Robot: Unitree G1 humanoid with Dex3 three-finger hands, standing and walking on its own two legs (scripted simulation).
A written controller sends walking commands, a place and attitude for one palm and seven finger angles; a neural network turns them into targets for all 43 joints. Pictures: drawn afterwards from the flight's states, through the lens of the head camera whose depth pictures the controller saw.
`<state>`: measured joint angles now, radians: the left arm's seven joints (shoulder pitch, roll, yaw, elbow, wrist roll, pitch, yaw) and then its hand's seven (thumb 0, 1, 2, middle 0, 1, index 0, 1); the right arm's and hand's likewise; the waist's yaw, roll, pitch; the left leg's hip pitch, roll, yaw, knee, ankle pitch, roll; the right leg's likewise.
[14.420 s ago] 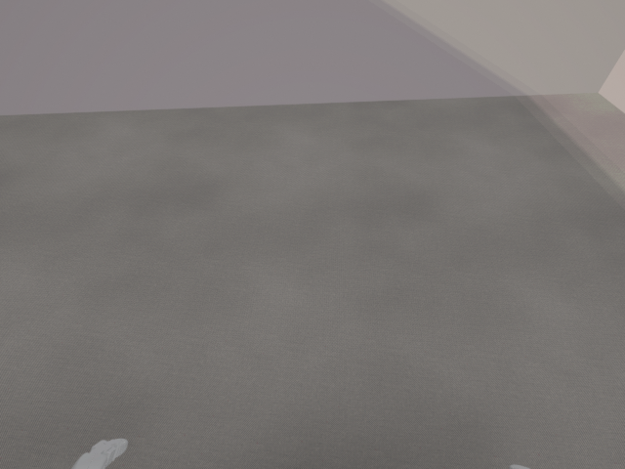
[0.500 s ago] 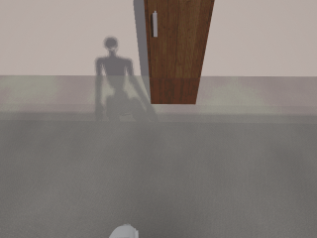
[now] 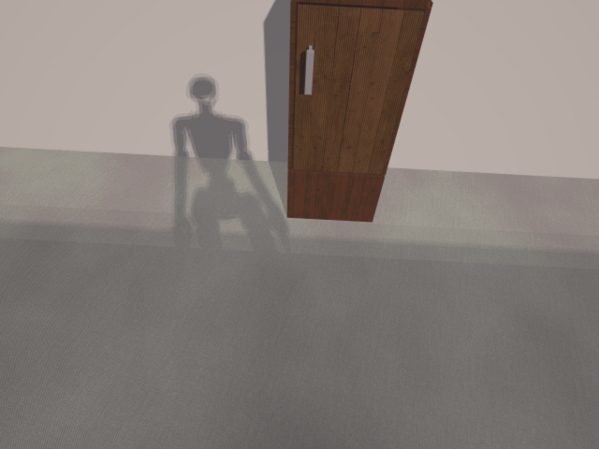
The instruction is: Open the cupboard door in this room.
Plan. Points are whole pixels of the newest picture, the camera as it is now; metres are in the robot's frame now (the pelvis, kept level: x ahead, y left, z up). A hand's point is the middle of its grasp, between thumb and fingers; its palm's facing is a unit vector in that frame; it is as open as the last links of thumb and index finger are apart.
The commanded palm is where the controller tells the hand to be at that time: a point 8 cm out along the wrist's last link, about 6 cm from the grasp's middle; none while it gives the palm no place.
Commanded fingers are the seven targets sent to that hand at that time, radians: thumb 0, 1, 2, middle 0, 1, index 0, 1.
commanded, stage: stand and wait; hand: left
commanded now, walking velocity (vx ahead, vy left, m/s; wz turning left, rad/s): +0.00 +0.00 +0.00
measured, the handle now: (309, 70) +1.17 +0.06 -0.04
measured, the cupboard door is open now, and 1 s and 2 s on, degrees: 0 0 0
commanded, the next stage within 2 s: look at it before walking up in 0.14 s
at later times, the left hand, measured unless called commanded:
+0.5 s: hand out of the picture -0.03 +0.16 -0.18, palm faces +0.03 -0.99 -0.15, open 7.4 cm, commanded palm none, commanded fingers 0.00 0.90 0.90 -0.20 -0.30 -0.20 -0.30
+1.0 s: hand out of the picture -0.05 +0.16 -0.18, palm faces +0.00 -0.99 -0.16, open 7.4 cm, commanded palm none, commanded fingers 0.00 0.90 0.90 -0.20 -0.30 -0.20 -0.30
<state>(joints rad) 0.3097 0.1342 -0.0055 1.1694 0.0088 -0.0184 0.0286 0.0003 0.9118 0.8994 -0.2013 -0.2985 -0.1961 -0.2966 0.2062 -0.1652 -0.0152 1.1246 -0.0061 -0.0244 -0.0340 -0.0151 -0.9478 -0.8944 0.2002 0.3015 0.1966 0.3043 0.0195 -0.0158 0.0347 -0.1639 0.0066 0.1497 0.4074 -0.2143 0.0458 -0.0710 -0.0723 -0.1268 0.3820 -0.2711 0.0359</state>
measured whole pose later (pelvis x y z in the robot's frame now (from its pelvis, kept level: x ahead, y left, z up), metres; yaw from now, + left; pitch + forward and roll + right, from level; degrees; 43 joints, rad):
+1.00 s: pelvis -0.01 +0.00 -0.01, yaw -3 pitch -2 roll +0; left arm 0.35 0.12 0.02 1.14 0.03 0.02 0.01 0.00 0.91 0.90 -0.20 -0.30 -0.19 -0.30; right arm 0.28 -0.14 -0.05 1.13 -0.02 0.00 -0.02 0.00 -0.91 -0.89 0.20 0.30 0.20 0.30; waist 0.01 0.00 0.04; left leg -0.20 0.03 0.20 0.46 -0.24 0.05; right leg -0.21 -0.07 -0.09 0.61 -0.40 0.00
